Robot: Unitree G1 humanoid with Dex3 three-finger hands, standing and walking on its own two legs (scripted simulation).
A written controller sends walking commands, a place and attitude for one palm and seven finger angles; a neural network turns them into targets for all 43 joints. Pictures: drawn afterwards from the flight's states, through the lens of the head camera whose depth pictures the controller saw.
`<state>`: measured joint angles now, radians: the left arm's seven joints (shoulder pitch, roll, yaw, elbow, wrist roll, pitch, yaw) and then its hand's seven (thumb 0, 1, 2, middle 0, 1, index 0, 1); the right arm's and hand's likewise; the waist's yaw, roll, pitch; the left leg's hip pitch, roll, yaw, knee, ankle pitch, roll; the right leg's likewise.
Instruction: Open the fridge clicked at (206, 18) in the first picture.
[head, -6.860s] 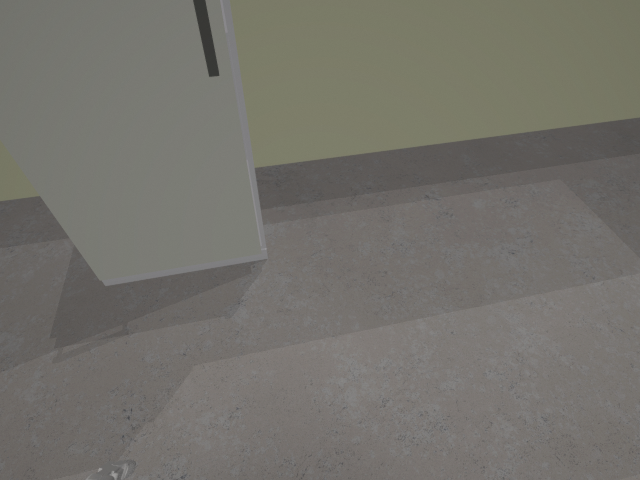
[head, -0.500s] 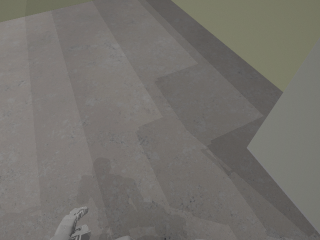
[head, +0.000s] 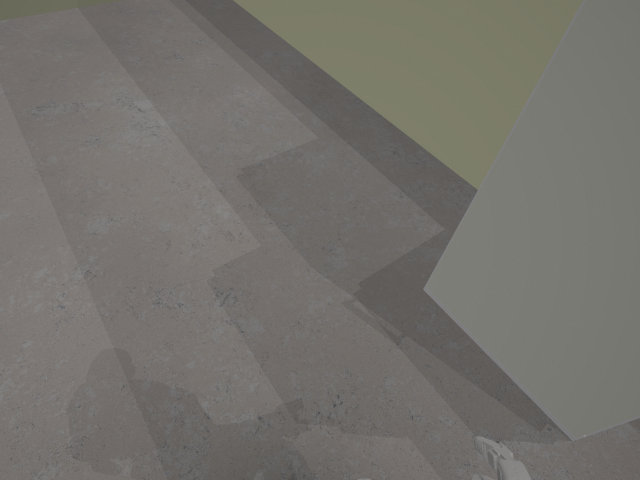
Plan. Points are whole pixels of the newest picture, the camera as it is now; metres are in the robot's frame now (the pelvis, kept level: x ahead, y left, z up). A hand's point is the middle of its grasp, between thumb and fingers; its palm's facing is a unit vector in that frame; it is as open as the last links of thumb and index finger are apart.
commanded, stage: turn to face it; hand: right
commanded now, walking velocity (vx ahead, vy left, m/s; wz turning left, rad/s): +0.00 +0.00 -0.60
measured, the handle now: out of the picture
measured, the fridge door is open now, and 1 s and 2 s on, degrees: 0 0 0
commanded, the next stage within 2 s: take the last steps up to it in 1.24 s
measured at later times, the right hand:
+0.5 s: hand out of the picture -0.06 -0.26 -0.18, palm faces +0.36 +0.89 -0.28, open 7.4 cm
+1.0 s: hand out of the picture -0.04 -0.21 -0.13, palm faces +0.58 +0.76 -0.30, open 7.4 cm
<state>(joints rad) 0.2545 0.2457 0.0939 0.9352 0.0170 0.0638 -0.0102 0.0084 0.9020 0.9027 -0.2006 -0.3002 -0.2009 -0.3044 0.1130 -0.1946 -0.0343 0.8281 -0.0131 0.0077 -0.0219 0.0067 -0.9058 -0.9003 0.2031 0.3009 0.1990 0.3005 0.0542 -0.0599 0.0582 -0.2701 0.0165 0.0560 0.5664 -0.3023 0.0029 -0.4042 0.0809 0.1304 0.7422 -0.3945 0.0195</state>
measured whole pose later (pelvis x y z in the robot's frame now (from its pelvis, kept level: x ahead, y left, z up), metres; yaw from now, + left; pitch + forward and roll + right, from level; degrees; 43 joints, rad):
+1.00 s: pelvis -0.01 +0.01 +0.01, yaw -37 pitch -2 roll -1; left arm 0.21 0.26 0.10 0.94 0.02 0.09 -0.03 0.01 0.91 0.90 -0.20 -0.30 -0.20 -0.30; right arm 0.19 -0.18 -0.03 0.86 -0.02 0.01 -0.03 0.01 -0.90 -0.90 0.21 0.30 0.20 0.30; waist 0.03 -0.05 0.06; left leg -0.24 0.08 0.14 0.54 -0.28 0.01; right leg -0.50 0.02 0.03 1.14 -0.39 0.05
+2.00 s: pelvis +0.03 -0.05 +0.02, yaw -50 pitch -1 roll +0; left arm 0.30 0.18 0.08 1.09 0.03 0.02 -0.02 0.01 0.91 0.90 -0.19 -0.30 -0.19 -0.30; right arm 0.44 -0.10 -0.02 1.13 -0.02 -0.07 -0.02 0.01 -0.91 -0.90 0.20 0.30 0.20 0.30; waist -0.01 -0.02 0.01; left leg -0.03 0.01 0.15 0.30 -0.26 0.03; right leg -0.56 -0.11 -0.05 0.95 -0.18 0.03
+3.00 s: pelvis +0.16 -0.23 +0.00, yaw -50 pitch -1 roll +0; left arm 0.21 0.16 0.06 1.03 0.01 0.03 0.02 0.01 0.91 0.90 -0.20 -0.30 -0.20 -0.30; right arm 0.14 -0.17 -0.05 1.01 -0.03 0.02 -0.04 0.00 -0.92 -0.90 0.21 0.30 0.20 0.30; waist -0.01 0.01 0.08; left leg -0.36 0.07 0.14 0.55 -0.17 0.02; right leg -0.29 -0.02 -0.06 0.66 -0.37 0.04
